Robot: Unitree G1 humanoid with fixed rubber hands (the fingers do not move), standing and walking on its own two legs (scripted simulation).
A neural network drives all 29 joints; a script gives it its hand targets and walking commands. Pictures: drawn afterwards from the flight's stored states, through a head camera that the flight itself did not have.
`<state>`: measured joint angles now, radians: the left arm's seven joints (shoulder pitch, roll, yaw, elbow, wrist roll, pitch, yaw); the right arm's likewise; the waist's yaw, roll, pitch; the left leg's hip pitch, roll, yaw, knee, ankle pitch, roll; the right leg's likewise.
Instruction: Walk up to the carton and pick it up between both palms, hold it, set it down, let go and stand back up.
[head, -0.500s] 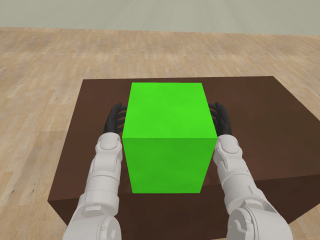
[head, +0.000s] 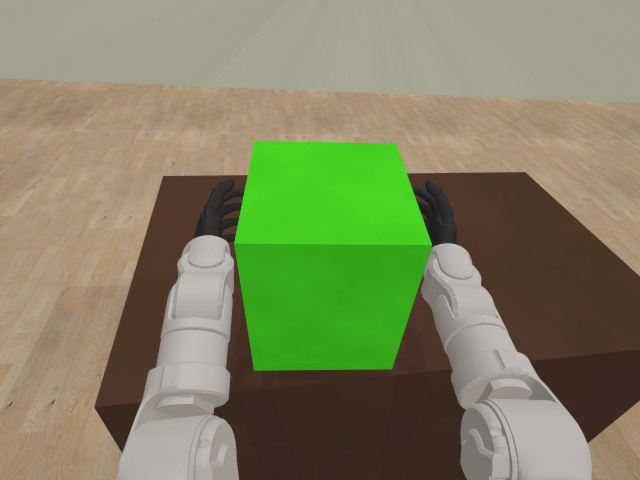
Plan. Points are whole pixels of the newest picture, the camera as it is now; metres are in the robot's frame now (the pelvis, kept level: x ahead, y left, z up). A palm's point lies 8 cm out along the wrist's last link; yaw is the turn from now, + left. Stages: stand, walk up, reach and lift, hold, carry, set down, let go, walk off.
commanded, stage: reach and lift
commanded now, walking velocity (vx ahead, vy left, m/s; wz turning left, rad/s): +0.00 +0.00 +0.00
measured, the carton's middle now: (324, 257) +0.41 +0.00 +0.11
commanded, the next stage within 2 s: hold in 1.56 s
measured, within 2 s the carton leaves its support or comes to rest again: neither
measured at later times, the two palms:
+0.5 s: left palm (205, 222) +0.37 +0.15 +0.19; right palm (445, 230) +0.37 -0.14 +0.19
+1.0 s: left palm (194, 212) +0.36 +0.16 +0.21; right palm (446, 217) +0.36 -0.13 +0.22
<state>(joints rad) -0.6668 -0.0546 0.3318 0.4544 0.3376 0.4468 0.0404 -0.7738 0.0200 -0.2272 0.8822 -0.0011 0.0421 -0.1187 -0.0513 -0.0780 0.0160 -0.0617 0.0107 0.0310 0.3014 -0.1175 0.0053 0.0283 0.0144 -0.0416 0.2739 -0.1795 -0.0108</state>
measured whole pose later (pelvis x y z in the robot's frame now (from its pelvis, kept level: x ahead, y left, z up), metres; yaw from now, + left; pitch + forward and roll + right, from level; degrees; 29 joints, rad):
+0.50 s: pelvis -0.01 +0.00 +0.00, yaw +1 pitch -10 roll +0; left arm -0.73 -0.06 0.38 0.33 0.42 0.64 -0.03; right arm -0.83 0.02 -0.20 0.81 0.05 0.19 -0.14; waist -0.09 -0.09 0.06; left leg -0.01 0.00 0.02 0.29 -0.11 0.01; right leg 0.08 0.00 -0.05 0.27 -0.18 -0.01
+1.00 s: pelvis -0.01 +0.00 +0.00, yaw +2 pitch -12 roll +0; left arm -0.71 -0.04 0.37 0.21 0.42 0.72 -0.07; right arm -0.82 0.01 -0.11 0.70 0.12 0.26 -0.19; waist -0.11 -0.08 0.06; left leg 0.02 0.00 0.01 0.30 -0.11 0.01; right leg 0.12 0.01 -0.07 0.27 -0.19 -0.01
